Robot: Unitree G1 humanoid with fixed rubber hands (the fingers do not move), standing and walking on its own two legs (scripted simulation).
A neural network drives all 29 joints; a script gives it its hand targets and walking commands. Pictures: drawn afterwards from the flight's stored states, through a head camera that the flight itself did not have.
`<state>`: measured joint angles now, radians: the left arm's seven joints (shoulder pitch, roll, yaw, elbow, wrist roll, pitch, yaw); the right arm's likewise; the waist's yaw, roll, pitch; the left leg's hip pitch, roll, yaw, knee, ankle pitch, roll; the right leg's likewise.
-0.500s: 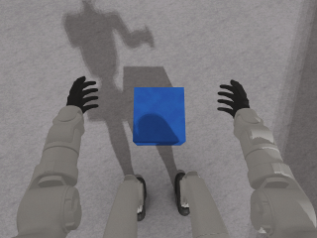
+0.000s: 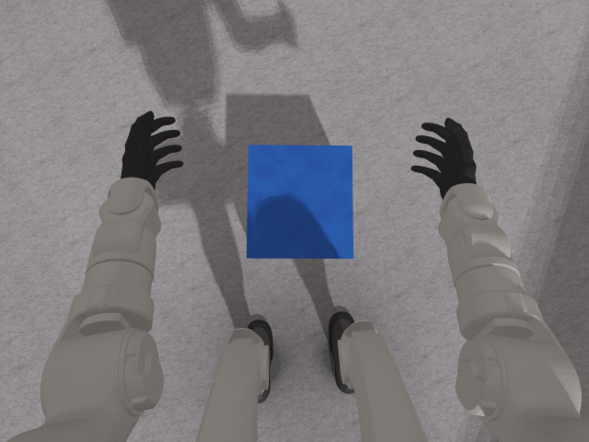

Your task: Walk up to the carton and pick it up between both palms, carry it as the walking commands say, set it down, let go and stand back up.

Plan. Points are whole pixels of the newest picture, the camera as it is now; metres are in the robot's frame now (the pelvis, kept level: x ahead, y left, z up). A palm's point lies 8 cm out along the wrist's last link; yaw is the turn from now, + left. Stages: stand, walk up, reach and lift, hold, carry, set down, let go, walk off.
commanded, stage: reach and lift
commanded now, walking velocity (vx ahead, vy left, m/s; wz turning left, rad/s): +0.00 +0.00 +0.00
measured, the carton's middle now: (299, 207) +0.47 -0.01 -0.55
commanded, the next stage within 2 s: none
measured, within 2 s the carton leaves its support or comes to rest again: neither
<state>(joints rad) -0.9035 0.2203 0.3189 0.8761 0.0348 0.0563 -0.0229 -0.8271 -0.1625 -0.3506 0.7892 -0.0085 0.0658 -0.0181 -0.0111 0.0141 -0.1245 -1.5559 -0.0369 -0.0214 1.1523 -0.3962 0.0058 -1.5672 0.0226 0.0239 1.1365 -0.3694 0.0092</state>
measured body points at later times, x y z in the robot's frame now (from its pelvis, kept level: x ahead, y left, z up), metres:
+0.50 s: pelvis -0.08 +0.00 -0.15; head +0.29 -0.01 +0.10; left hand +0.47 +0.19 -0.31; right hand +0.45 -0.21 -0.31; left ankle +0.04 +0.11 -0.61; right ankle +0.05 -0.12 -0.61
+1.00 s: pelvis -0.08 +0.00 -0.26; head +0.29 +0.00 -0.02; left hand +0.47 +0.19 -0.44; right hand +0.45 -0.20 -0.45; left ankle +0.04 +0.11 -0.61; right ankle +0.05 -0.12 -0.61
